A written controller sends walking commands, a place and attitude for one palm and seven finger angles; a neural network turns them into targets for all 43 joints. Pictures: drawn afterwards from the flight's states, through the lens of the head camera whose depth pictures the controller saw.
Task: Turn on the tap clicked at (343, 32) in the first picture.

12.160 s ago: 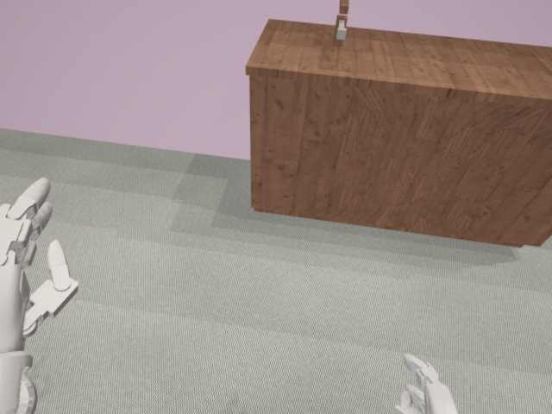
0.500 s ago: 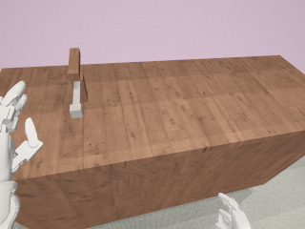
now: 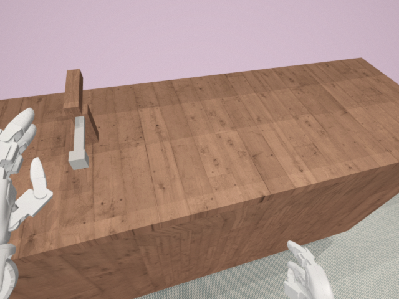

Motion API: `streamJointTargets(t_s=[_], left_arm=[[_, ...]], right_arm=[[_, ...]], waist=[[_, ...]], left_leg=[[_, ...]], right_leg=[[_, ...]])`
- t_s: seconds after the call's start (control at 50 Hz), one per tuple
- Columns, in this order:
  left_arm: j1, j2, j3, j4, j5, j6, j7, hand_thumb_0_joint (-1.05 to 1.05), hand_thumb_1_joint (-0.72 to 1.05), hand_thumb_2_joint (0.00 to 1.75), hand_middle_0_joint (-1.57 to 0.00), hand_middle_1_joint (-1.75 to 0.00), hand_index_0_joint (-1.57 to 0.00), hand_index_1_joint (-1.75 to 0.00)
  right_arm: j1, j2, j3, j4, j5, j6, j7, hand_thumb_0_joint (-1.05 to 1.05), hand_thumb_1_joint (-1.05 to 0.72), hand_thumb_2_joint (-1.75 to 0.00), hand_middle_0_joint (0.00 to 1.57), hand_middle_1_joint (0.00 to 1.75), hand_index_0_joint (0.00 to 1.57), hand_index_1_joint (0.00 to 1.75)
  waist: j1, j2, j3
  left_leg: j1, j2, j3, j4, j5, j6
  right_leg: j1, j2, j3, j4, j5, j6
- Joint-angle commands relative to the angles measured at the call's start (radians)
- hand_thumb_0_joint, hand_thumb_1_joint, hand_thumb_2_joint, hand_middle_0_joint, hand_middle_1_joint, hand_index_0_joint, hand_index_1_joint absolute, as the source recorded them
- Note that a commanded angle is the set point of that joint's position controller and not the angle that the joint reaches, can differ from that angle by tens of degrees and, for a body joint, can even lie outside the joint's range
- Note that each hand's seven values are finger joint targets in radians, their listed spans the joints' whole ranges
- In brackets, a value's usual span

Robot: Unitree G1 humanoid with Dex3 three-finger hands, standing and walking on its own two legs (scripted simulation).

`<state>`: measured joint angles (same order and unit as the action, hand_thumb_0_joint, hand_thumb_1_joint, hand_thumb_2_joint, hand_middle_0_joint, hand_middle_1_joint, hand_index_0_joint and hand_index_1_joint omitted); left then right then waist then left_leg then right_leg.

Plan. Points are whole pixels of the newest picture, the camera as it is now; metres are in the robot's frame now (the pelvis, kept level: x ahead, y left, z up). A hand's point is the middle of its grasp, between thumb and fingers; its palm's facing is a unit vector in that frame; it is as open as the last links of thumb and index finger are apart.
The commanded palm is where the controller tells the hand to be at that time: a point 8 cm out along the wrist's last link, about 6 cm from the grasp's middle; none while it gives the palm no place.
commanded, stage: come to a stop and stand still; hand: left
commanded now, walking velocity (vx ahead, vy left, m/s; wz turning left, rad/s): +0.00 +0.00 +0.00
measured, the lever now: (79, 159) +0.34 +0.27 +0.09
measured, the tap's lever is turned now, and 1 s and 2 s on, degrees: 0 0 0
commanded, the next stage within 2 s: look again from close up in 0.32 s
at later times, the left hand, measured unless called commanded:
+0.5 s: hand (51, 185) +0.24 +0.25 +0.16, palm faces +0.38 -0.85 -0.35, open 7.4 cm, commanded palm +0.18 +0.28 +0.18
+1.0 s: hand (45, 192) +0.22 +0.25 +0.16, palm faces +0.40 -0.84 -0.37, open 7.4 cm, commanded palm +0.17 +0.27 +0.18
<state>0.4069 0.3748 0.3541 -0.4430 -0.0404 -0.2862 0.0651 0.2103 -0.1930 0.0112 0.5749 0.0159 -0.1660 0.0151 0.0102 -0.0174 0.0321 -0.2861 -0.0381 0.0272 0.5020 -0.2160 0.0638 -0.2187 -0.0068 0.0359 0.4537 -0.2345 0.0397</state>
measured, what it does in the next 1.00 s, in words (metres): stands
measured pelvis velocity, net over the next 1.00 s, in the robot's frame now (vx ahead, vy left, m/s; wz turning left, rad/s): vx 0.01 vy -0.01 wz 0.01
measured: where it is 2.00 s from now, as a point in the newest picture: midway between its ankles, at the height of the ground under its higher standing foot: outside the picture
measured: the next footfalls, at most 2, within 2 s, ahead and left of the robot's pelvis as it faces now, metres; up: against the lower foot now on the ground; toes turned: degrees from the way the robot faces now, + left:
none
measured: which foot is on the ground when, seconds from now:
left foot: down 0.00-1.00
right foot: down 0.00-1.00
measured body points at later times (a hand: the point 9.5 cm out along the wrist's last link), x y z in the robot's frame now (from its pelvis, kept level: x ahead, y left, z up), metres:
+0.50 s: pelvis +0.02 -0.01 +0.00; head +0.04 +0.02 +0.45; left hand +0.21 +0.29 +0.18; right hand +0.23 -0.22 -0.06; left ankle +0.03 +0.07 -0.74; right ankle +0.01 -0.15 -0.74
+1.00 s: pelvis +0.01 -0.01 +0.00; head +0.04 +0.02 +0.45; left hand +0.20 +0.29 +0.18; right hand +0.19 -0.22 -0.07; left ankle +0.03 +0.07 -0.74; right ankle +0.01 -0.15 -0.74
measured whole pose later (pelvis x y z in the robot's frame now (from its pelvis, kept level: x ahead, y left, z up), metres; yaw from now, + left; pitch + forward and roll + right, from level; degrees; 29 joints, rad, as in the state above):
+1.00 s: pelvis +0.01 -0.01 +0.00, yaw +0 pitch +0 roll -1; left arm 0.41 0.37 0.37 -0.47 -0.05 -0.21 0.10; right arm 0.19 -0.17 0.02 0.57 0.02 -0.10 -0.03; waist 0.04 -0.03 0.07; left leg -0.24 -0.04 0.02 0.44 -0.20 0.05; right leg -0.17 0.00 0.03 0.40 -0.22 0.03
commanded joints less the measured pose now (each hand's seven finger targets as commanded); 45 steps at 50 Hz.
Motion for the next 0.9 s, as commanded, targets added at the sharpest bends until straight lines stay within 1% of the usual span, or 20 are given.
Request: streamJointTargets(t_s=[0.0, 0.02, 0.08, 0.18, 0.22, 0.24, 0.32, 0.34, 0.42, 0.44, 0.52, 0.54, 0.62, 0.64, 0.72, 0.74, 0.78, 0.82, 0.84, 0.88], left_arm=[[-0.075, 0.215, 0.183, -0.153, -0.030, -0.057, 0.036, 0.00, 0.90, 0.90, -0.20, -0.30, -0.20, -0.30], [-0.115, 0.237, 0.193, -0.196, -0.028, -0.058, 0.040, 0.00, 0.90, 0.90, -0.20, -0.30, -0.20, -0.30], [-0.156, 0.186, 0.131, -0.210, -0.022, -0.063, 0.037, 0.00, 0.90, 0.90, -0.20, -0.30, -0.20, -0.30], [-0.113, 0.140, 0.079, -0.223, -0.010, -0.042, 0.046, 0.00, 0.90, 0.90, -0.20, -0.30, -0.20, -0.30], [-0.080, 0.149, 0.099, -0.215, -0.008, -0.028, 0.051, 0.00, 0.90, 0.90, -0.20, -0.30, -0.20, -0.30], [-0.078, 0.127, 0.081, -0.195, -0.009, -0.025, 0.048, 0.00, 0.90, 0.90, -0.20, -0.30, -0.20, -0.30], [-0.062, 0.163, 0.126, -0.202, -0.012, -0.013, 0.052, 0.00, 0.90, 0.90, -0.20, -0.30, -0.20, -0.30], [-0.058, 0.140, 0.104, -0.191, -0.014, -0.013, 0.047, 0.00, 0.90, 0.90, -0.20, -0.30, -0.20, -0.30], [-0.064, 0.167, 0.123, -0.240, -0.015, -0.005, 0.049, 0.00, 0.90, 0.90, -0.20, -0.30, -0.20, -0.30], [-0.058, 0.138, 0.097, -0.226, -0.017, -0.002, 0.045, 0.00, 0.90, 0.90, -0.20, -0.30, -0.20, -0.30], [-0.057, 0.160, 0.115, -0.251, -0.014, 0.008, 0.053, 0.00, 0.90, 0.90, -0.20, -0.30, -0.20, -0.30], [-0.053, 0.134, 0.090, -0.223, -0.015, 0.010, 0.049, 0.00, 0.90, 0.90, -0.20, -0.30, -0.20, -0.30], [-0.060, 0.152, 0.103, -0.239, -0.010, 0.015, 0.057, 0.00, 0.90, 0.90, -0.20, -0.30, -0.20, -0.30], [-0.065, 0.126, 0.077, -0.223, -0.009, 0.015, 0.053, 0.00, 0.90, 0.90, -0.20, -0.30, -0.20, -0.30], [-0.074, 0.157, 0.104, -0.248, -0.002, 0.012, 0.061, 0.00, 0.90, 0.90, -0.20, -0.30, -0.20, -0.30], [-0.066, 0.127, 0.078, -0.221, -0.005, 0.013, 0.056, 0.00, 0.90, 0.90, -0.20, -0.30, -0.20, -0.30], [-0.073, 0.142, 0.090, -0.248, -0.002, 0.008, 0.057, 0.00, 0.90, 0.90, -0.20, -0.30, -0.20, -0.30], [-0.056, 0.161, 0.116, -0.252, 0.000, 0.008, 0.062, 0.00, 0.90, 0.90, -0.20, -0.30, -0.20, -0.30], [-0.052, 0.131, 0.088, -0.234, -0.004, 0.007, 0.054, 0.00, 0.90, 0.90, -0.20, -0.30, -0.20, -0.30], [-0.074, 0.155, 0.110, -0.254, -0.008, 0.007, 0.055, 0.00, 0.90, 0.90, -0.20, -0.30, -0.20, -0.30]], right_arm=[[-0.091, -0.129, -0.050, -0.147, 0.003, -0.043, -0.044, 0.00, -0.90, -0.90, 0.20, 0.30, 0.20, 0.30], [-0.116, -0.125, -0.043, -0.146, 0.005, -0.042, -0.049, 0.00, -0.90, -0.90, 0.20, 0.30, 0.20, 0.30], [-0.096, -0.127, -0.044, -0.139, 0.004, -0.053, -0.054, 0.00, -0.90, -0.90, 0.20, 0.30, 0.20, 0.30], [-0.099, -0.131, -0.047, -0.127, 0.000, -0.059, -0.047, 0.00, -0.90, -0.90, 0.20, 0.30, 0.20, 0.30], [-0.113, -0.129, -0.046, -0.123, 0.002, -0.049, -0.046, 0.00, -0.90, -0.90, 0.20, 0.30, 0.20, 0.30], [-0.102, -0.133, -0.047, -0.122, -0.003, -0.040, -0.045, 0.00, -0.90, -0.90, 0.20, 0.30, 0.20, 0.30], [-0.121, -0.128, -0.044, -0.133, 0.002, -0.017, -0.052, 0.00, -0.90, -0.90, 0.20, 0.30, 0.20, 0.30], [-0.111, -0.130, -0.044, -0.134, -0.002, -0.010, -0.052, 0.00, -0.90, -0.90, 0.20, 0.30, 0.20, 0.30], [-0.127, -0.124, -0.038, -0.149, 0.003, -0.004, -0.058, 0.00, -0.90, -0.90, 0.20, 0.30, 0.20, 0.30], [-0.118, -0.127, -0.039, -0.151, -0.003, 0.000, -0.058, 0.00, -0.90, -0.90, 0.20, 0.30, 0.20, 0.30], [-0.129, -0.125, -0.039, -0.154, 0.002, 0.001, -0.061, 0.00, -0.90, -0.90, 0.20, 0.30, 0.20, 0.30], [-0.115, -0.131, -0.039, -0.150, -0.003, 0.005, -0.060, 0.00, -0.90, -0.90, 0.20, 0.30, 0.20, 0.30], [-0.128, -0.128, -0.040, -0.152, 0.004, 0.005, -0.062, 0.00, -0.90, -0.90, 0.20, 0.30, 0.20, 0.30], [-0.116, -0.133, -0.040, -0.148, -0.002, 0.009, -0.061, 0.00, -0.90, -0.90, 0.20, 0.30, 0.20, 0.30], [-0.129, -0.129, -0.041, -0.153, 0.006, 0.005, -0.064, 0.00, -0.90, -0.90, 0.20, 0.30, 0.20, 0.30], [-0.118, -0.130, -0.039, -0.151, -0.001, 0.009, -0.063, 0.00, -0.90, -0.90, 0.20, 0.30, 0.20, 0.30], [-0.113, -0.131, -0.046, -0.158, 0.002, 0.004, -0.062, 0.00, -0.90, -0.90, 0.20, 0.30, 0.20, 0.30], [-0.124, -0.132, -0.045, -0.152, 0.005, 0.003, -0.063, 0.00, -0.90, -0.90, 0.20, 0.30, 0.20, 0.30], [-0.111, -0.130, -0.042, -0.151, 0.001, 0.006, -0.061, 0.00, -0.90, -0.90, 0.20, 0.30, 0.20, 0.30], [-0.108, -0.129, -0.050, -0.163, 0.005, 0.004, -0.062, 0.00, -0.90, -0.90, 0.20, 0.30, 0.20, 0.30]], waist=[[0.019, -0.002, -0.120], [0.017, 0.046, -0.120], [0.017, 0.110, -0.152], [0.020, 0.089, -0.175], [0.021, 0.074, -0.180], [0.016, 0.064, -0.171], [0.017, 0.063, -0.157], [0.013, 0.067, -0.154], [0.017, 0.092, -0.159], [0.014, 0.081, -0.159], [0.017, 0.081, -0.162], [0.012, 0.079, -0.153], [0.015, 0.090, -0.142], [0.011, 0.088, -0.135], [0.014, 0.101, -0.119], [0.012, 0.099, -0.111], [0.011, 0.083, -0.120], [0.014, 0.102, -0.125], [0.012, 0.093, -0.123], [0.013, 0.097, -0.115]], left_leg=[[0.018, 0.091, -0.108, -0.127, -0.016, -0.036], [0.040, 0.092, -0.104, -0.128, 0.007, -0.035], [0.073, 0.093, -0.106, -0.119, 0.083, -0.032], [0.139, 0.099, -0.096, -0.083, 0.259, -0.039], [0.154, 0.096, -0.091, -0.075, 0.304, -0.045], [0.137, 0.098, -0.089, -0.077, 0.299, -0.044], [0.128, 0.098, -0.090, -0.090, 0.291, -0.050], [0.121, 0.098, -0.091, -0.095, 0.283, -0.046], [0.133, 0.101, -0.091, -0.112, 0.274, -0.050], [0.132, 0.104, -0.090, -0.114, 0.263, -0.046], [0.136, 0.101, -0.090, -0.115, 0.252, -0.048], [0.124, 0.101, -0.094, -0.123, 0.235, -0.046], [0.123, 0.101, -0.099, -0.136, 0.197, -0.050], [0.105, 0.101, -0.102, -0.146, 0.169, -0.048], [0.086, 0.106, -0.112, -0.175, 0.073, -0.047], [0.063, 0.105, -0.116, -0.184, 0.043, -0.042], [0.070, 0.108, -0.120, -0.179, 0.041, -0.042], [0.065, 0.103, -0.119, -0.181, 0.044, -0.045], [0.069, 0.110, -0.122, -0.193, 0.035, -0.048], [0.076, 0.140, -0.130, -0.198, 0.058, -0.053]], right_leg=[[0.048, -0.043, 0.031, -0.085, 0.056, -0.057], [0.046, -0.039, 0.020, -0.075, 0.075, -0.056], [0.077, -0.040, 0.015, -0.061, 0.136, -0.058], [0.086, -0.041, 0.011, -0.065, 0.239, -0.053], [0.088, -0.035, 0.010, -0.069, 0.270, -0.053], [0.091, -0.039, 0.004, -0.074, 0.272, -0.052], [0.100, -0.036, 0.004, -0.082, 0.271, -0.052], [0.101, -0.037, -0.002, -0.087, 0.265, -0.052], [0.110, -0.031, -0.009, -0.083, 0.252, -0.048], [0.108, -0.032, -0.011, -0.089, 0.248, -0.048], [0.120, -0.033, -0.010, -0.094, 0.254, -0.046], [0.118, -0.034, -0.014, -0.102, 0.243, -0.045], [0.115, -0.033, -0.012, -0.104, 0.216, -0.046], [0.118, -0.031, -0.020, -0.107, 0.197, -0.045], [0.117, -0.025, -0.022, -0.103, 0.141, -0.044], [0.122, -0.025, -0.028, -0.109, 0.127, -0.043], [0.133, -0.030, -0.018, -0.104, 0.136, -0.048], [0.137, -0.024, -0.023, -0.100, 0.136, -0.045], [0.126, -0.016, -0.027, -0.103, 0.122, -0.045], [0.116, -0.009, -0.023, -0.083, 0.126, -0.040]])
